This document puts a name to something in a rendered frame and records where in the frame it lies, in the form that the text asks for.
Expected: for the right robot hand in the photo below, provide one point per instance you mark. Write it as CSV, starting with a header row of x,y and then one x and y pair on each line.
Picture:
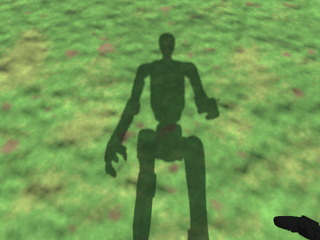
x,y
303,225

